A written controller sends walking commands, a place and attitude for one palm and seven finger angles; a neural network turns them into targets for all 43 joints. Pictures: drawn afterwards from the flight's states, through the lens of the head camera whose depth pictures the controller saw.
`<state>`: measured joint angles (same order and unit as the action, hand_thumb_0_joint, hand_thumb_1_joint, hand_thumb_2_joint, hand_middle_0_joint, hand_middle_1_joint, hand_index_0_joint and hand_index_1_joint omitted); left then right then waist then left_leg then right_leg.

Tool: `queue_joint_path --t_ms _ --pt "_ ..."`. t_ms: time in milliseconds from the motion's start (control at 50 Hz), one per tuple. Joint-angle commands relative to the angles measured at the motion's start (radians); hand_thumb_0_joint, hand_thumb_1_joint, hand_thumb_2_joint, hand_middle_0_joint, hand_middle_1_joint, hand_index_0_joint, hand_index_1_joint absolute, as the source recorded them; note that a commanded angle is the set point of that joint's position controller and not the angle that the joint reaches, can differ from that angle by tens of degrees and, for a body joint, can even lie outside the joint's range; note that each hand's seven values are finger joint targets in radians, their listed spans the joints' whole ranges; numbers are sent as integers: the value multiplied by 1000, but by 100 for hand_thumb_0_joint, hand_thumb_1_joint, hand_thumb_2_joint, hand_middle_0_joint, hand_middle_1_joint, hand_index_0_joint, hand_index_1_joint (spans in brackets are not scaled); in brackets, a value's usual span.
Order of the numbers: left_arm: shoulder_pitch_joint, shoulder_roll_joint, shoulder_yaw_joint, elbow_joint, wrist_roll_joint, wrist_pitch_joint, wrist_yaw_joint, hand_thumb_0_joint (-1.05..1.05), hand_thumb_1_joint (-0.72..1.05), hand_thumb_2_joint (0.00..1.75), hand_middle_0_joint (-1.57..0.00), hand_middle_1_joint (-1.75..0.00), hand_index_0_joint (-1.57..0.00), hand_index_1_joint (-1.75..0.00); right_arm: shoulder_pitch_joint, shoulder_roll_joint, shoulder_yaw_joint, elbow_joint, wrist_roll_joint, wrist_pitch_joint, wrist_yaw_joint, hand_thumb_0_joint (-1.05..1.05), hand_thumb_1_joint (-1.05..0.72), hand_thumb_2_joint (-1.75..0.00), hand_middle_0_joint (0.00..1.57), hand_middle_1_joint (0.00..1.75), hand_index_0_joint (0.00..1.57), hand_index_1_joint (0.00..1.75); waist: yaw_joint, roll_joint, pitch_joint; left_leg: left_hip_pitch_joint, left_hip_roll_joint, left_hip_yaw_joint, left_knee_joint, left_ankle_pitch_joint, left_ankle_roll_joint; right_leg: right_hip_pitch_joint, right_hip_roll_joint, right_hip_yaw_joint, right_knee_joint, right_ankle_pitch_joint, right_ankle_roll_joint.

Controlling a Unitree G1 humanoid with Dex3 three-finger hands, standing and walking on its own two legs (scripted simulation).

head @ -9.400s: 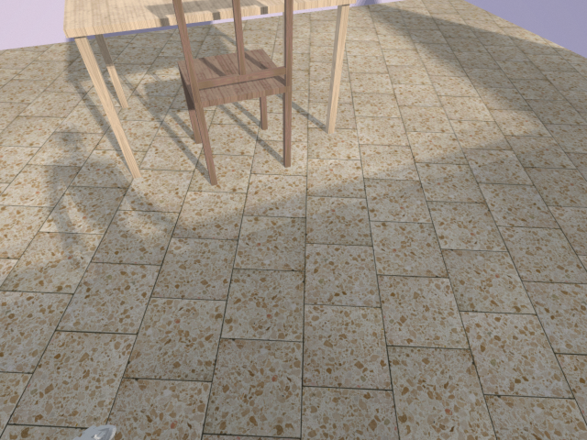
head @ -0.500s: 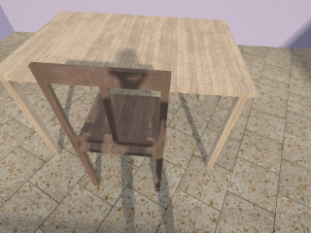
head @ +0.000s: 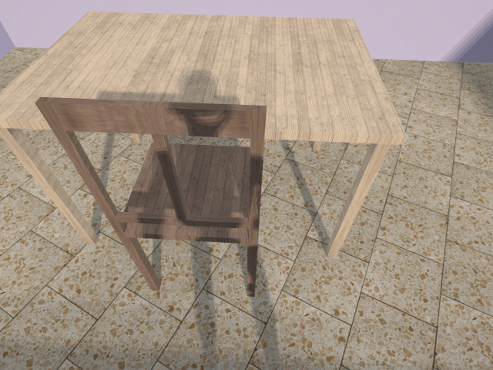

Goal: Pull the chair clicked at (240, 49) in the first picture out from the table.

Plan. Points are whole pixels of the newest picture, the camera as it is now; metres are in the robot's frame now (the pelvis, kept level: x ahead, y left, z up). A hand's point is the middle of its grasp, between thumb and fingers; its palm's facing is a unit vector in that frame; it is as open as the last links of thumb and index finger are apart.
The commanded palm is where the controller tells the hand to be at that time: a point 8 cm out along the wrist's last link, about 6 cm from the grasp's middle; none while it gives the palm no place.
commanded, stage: shuffle to correct the standing spot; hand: left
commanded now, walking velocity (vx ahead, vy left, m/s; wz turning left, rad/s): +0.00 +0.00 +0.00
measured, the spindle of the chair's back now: (172, 181) +0.53 +0.21 -0.07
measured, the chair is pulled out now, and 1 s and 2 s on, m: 0.00 0.00 0.00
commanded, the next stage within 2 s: come to a stop and stand still in 0.38 s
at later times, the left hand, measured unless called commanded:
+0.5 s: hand out of the picture +0.04 +0.17 -0.18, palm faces +0.01 -0.98 -0.17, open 7.4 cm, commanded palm none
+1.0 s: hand (143, 367) +0.16 +0.21 -0.18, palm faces +0.03 -0.97 -0.26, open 7.4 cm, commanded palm none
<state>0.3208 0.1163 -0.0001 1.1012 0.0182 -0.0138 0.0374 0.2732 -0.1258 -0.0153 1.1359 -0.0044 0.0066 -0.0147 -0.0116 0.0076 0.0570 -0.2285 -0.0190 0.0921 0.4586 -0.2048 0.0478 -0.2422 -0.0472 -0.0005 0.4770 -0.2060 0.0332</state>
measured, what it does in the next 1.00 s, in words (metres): shifts its weight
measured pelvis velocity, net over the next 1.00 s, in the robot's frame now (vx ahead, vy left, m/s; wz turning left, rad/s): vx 0.10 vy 0.01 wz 0.02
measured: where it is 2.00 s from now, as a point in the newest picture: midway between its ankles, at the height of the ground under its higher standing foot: outside the picture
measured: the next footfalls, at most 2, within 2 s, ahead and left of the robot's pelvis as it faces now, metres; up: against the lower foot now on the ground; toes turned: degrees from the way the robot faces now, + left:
none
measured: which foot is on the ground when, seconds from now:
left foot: down 0.00-1.00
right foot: down 0.00-1.00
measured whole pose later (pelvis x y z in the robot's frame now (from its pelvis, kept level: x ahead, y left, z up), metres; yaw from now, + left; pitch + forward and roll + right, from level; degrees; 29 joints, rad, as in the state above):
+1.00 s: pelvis +0.10 +0.01 -0.01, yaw +1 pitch +1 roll +1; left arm 0.21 0.22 0.02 0.94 0.01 0.01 0.05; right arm 0.23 -0.17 -0.04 0.99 -0.01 0.01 -0.03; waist 0.00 -0.02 0.06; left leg -0.17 -0.04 0.08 0.53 -0.38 0.05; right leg -0.29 -0.03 0.01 0.66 -0.27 -0.01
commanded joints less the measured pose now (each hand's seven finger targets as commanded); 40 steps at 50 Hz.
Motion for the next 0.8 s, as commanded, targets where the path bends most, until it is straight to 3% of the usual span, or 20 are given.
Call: queue_joint_path --t_ms 0,60,120,180,280,340,380,400,420,460,500,520,540,560,580,640,680,720,740,780 --pt "77 95 21 -29 2 -10 11 0 90 90 -20 -30 -20 -30 63 -98 -18 -31 -5 -16 -2 0 -90 -90 20 30 20 30 6 -15 27 -8 118 -148 -144 -123 -12 -53 -45 54 -97 -51 -48" --pt "78 93 22 -27 3 -13 9 0 90 90 -20 -30 -20 -30 68 -96 -15 -28 -8 -17 -2 0 -90 -90 20 30 20 30 5 -5 12 2 114 -144 -143 -149 -13 -46 -47 58 -104 -90 -50" --pt "82 106 28 -31 9 -6 4 0 90 90 -20 -30 -20 -30 68 -102 -19 -27 -14 -6 1 0 -90 -90 20 30 20 30 11 -29 56 -37 99 -137 -136 -308 -10 -88 -50 80 -141 -309 -54" --pt "92 121 38 -40 8 -5 -2 0 90 90 -20 -30 -20 -30 78 -92 -16 -35 -15 -4 3 0 -90 -90 20 30 20 30 13 -74 89 -57 71 -109 -74 -301 -11 -114 -70 131 -175 -391 -76" --pt "87 128 52 -53 5 -7 -8 0 90 90 -20 -30 -20 -30 113 -82 -12 -44 -14 -18 1 0 -90 -90 20 30 20 30 3 -63 86 -36 61 -89 -37 -254 -8 -114 -85 141 -145 -369 -104" --pt "75 96 50 -59 7 -10 -14 0 90 90 -20 -30 -20 -30 147 -105 -11 -40 -12 -32 -4 0 -90 -90 20 30 20 30 -9 39 79 17 121 -167 -121 -243 22 -128 -34 52 -16 -218 -90" --pt "64 67 43 -67 11 -18 -18 0 90 90 -20 -30 -20 -30 196 -139 -19 -24 -10 -46 -10 0 -90 -90 20 30 20 30 -14 126 39 116 219 -284 -185 -121 82 -165 14 -60 150 -109 -63" --pt "42 56 37 -74 11 -23 -17 0 90 90 -20 -30 -20 -30 218 -146 -18 -18 -13 -51 -14 0 -90 -90 20 30 20 30 -20 150 41 177 258 -316 -187 23 116 -226 20 -85 214 -163 -55" --pt "13 56 35 -82 9 -24 -17 0 90 90 -20 -30 -20 -30 234 -137 -15 -10 -16 -53 -17 0 -90 -90 20 30 20 30 -28 131 52 192 282 -321 -183 138 144 -256 9 -88 264 -241 -52" --pt "-1 43 38 -88 2 -28 -20 0 90 90 -20 -30 -20 -30 214 -129 -5 -11 -20 -54 -18 0 -90 -90 20 30 20 30 -12 100 52 158 280 -273 -155 263 159 -207 -17 -83 227 -263 -58" --pt "76 36 39 -55 0 -32 -17 0 90 90 -20 -30 -20 -30 151 -119 4 -21 -12 -55 -24 0 -90 -90 20 30 20 30 40 42 14 69 203 -158 -43 383 91 6 -14 -75 12 -52 -61" --pt "142 66 43 -28 -2 -37 -7 0 90 90 -20 -30 -20 -30 130 -98 7 -28 -4 -57 -27 0 -90 -90 20 30 20 30 59 -43 -25 -24 132 -96 48 342 31 155 -76 41 -30 224 -87" --pt "182 114 46 -8 -7 -40 4 0 90 90 -20 -30 -20 -30 122 -81 11 -39 -2 -55 -28 0 -90 -90 20 30 20 30 54 -112 -37 -112 76 -43 71 135 -21 245 -198 147 -35 531 -144" --pt "167 141 43 2 -13 -37 9 0 90 90 -20 -30 -20 -30 126 -63 8 -30 0 -42 -29 0 -90 -90 20 30 20 30 33 -139 -35 -93 54 -34 76 -43 -46 226 -267 168 -29 706 -186" --pt "135 147 43 -4 -13 -33 16 0 90 90 -20 -30 -20 -30 125 -53 4 -25 2 -24 -31 0 -90 -90 20 30 20 30 24 -193 -25 -77 64 -36 89 -113 -55 202 -274 147 -19 850 -201" --pt "70 159 50 -34 -5 -14 29 0 90 90 -20 -30 -20 -30 122 -56 -13 -29 7 -4 -32 0 -90 -90 20 30 20 30 14 -170 -36 -60 70 -31 71 -38 -63 211 -239 87 54 1006 -176" --pt "46 176 62 -57 -7 -1 30 0 90 90 -20 -30 -20 -30 125 -82 -27 -34 5 0 -33 0 -90 -90 20 30 20 30 14 -94 -74 11 82 -33 54 272 -63 188 -206 55 106 935 -159" --pt "20 170 69 -85 -9 9 32 0 90 90 -20 -30 -20 -30 120 -112 -39 -48 -3 5 -37 0 -90 -90 20 30 20 30 10 12 -94 134 130 -65 74 607 -49 77 -150 18 149 710 -127" --pt "-4 157 68 -100 -8 14 31 0 90 90 -20 -30 -20 -30 122 -128 -45 -56 -8 8 -38 0 -90 -90 20 30 20 30 0 56 -100 195 176 -105 50 726 -28 3 -106 -12 179 497 -103" --pt "-73 121 63 -133 -5 30 33 0 90 90 -20 -30 -20 -30 104 -144 -41 -70 -15 4 -34 0 -90 -90 20 30 20 30 -14 127 -38 192 309 -234 -77 895 104 -122 12 -35 358 -237 -45"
